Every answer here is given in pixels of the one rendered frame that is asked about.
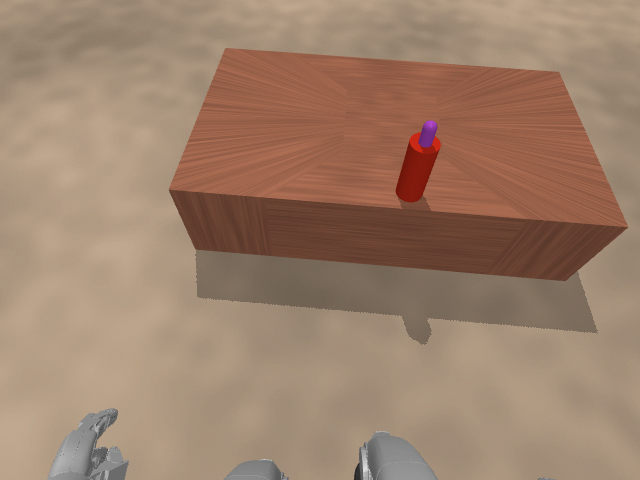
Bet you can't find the bottle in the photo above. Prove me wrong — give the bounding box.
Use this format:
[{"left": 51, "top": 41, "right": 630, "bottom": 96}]
[{"left": 396, "top": 120, "right": 441, "bottom": 202}]

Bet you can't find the left robot hand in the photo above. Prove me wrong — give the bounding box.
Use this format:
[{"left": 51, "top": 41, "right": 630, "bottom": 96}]
[{"left": 47, "top": 408, "right": 129, "bottom": 480}]

